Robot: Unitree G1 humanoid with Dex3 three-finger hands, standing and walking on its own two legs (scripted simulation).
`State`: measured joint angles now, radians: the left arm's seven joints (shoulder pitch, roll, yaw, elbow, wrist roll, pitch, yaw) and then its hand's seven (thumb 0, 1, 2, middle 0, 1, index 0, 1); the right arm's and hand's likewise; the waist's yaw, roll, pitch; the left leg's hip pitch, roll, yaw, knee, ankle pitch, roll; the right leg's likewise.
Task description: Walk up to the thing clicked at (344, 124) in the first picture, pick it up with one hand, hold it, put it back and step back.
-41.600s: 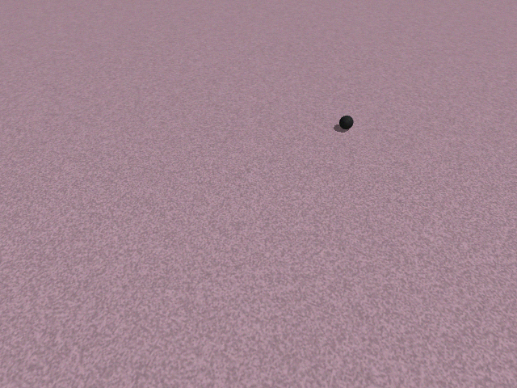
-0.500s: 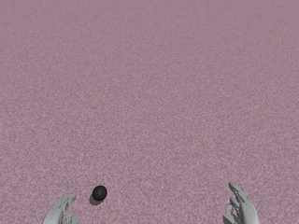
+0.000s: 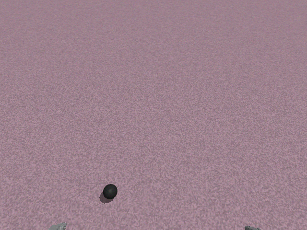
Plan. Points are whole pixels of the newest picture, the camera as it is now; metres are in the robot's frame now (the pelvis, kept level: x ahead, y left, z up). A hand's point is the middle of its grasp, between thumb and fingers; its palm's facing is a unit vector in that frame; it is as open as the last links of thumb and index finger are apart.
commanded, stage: stand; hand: left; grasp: from above
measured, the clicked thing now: (110, 191) +0.46 +0.27 -0.71
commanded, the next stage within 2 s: none
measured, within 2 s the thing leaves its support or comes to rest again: neither
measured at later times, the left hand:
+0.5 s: hand out of the picture +0.03 +0.25 -0.13, palm faces +0.04 -0.94 -0.34, open 7.4 cm
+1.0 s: hand out of the picture +0.06 +0.23 -0.13, palm faces +0.04 -0.94 -0.34, open 7.4 cm
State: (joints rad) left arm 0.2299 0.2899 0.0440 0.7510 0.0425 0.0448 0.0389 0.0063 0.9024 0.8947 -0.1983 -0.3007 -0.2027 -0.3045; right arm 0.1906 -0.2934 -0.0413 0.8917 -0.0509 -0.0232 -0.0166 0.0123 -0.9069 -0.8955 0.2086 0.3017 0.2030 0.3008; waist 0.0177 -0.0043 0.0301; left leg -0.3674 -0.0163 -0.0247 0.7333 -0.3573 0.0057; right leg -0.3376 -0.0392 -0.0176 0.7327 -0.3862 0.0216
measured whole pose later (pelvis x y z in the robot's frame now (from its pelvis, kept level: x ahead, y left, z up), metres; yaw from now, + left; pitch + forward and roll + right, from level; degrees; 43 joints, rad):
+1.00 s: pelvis +0.01 -0.01 +0.03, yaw +1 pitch -4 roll +0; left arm 0.13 0.30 0.03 1.15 0.02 -0.01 0.02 0.00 0.90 0.89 -0.20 -0.30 -0.20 -0.30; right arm 0.13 -0.31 -0.02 1.14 -0.02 0.01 -0.02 0.01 -0.91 -0.90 0.21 0.30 0.20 0.30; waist 0.01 0.02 0.07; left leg -0.11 0.00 -0.05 0.35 -0.17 -0.01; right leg -0.07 -0.02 -0.05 0.34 -0.20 0.01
